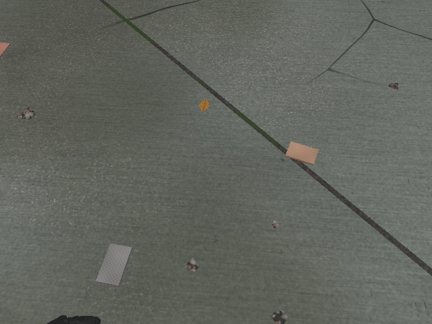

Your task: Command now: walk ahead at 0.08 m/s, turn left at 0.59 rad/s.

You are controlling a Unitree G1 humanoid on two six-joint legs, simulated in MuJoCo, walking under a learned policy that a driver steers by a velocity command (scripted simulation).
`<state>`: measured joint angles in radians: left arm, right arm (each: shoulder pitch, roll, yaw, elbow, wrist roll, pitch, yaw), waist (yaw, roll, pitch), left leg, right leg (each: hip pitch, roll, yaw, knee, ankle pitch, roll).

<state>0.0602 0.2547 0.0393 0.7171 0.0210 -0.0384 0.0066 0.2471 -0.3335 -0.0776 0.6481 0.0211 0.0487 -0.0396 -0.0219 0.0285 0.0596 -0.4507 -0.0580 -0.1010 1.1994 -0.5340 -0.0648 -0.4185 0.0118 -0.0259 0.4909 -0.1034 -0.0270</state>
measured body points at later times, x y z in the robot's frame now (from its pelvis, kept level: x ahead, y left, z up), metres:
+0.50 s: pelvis +0.02 +0.04 +0.01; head +0.04 +0.09 +0.46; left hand +0.09 +0.37 -0.11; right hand +0.23 -0.20 -0.05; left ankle +0.01 +0.13 -0.73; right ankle +0.07 -0.11 -0.65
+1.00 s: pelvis +0.03 +0.02 +0.01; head +0.06 +0.02 +0.46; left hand +0.02 +0.32 -0.09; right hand +0.29 -0.17 -0.09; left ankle -0.06 +0.14 -0.69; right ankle +0.09 -0.09 -0.73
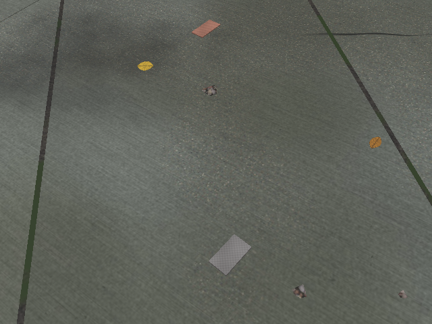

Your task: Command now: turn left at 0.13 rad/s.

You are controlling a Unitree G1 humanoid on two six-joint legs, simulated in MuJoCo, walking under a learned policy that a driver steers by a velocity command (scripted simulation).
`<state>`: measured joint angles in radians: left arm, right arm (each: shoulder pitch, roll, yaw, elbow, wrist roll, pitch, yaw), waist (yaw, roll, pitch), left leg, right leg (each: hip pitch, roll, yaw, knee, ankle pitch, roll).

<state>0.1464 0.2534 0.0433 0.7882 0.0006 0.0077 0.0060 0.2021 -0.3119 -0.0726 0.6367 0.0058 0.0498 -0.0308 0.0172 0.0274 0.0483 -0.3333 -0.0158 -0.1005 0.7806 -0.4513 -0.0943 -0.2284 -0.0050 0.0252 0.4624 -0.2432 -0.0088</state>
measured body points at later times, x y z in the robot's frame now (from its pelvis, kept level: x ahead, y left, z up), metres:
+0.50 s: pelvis -0.01 +0.00 -0.02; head +0.01 -0.03 +0.43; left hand +0.15 +0.28 -0.12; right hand +0.10 -0.30 -0.13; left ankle -0.02 +0.15 -0.74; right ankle -0.02 -0.09 -0.74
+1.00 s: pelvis +0.00 -0.01 +0.00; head +0.03 -0.03 +0.45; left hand +0.26 +0.20 -0.09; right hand +0.04 -0.33 -0.10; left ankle +0.09 +0.13 -0.71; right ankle -0.02 -0.09 -0.74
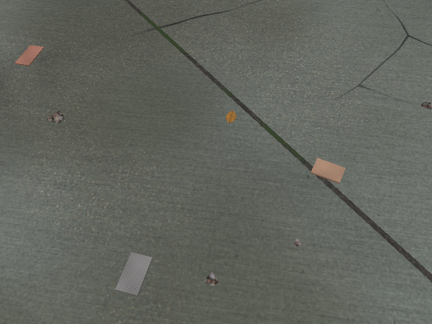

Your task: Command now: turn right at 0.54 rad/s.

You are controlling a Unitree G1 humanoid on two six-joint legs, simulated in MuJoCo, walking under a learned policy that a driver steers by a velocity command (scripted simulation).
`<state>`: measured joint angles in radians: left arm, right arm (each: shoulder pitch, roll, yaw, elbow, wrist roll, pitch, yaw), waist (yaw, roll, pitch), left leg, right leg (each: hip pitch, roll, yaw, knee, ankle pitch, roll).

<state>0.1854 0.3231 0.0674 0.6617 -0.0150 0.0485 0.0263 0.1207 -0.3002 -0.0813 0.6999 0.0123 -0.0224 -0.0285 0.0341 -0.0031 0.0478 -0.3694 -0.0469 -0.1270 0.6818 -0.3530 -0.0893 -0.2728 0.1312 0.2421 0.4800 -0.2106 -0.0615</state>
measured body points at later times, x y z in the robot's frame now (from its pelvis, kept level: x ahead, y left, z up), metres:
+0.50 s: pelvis +0.04 +0.01 +0.00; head +0.05 -0.01 +0.45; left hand +0.18 +0.26 -0.11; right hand +0.11 -0.27 -0.12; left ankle +0.02 +0.14 -0.72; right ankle -0.02 -0.10 -0.74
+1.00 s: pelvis +0.17 +0.03 -0.01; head +0.20 +0.03 +0.44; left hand +0.29 +0.29 -0.13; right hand +0.31 -0.24 -0.11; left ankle +0.25 +0.11 -0.74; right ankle +0.12 -0.12 -0.71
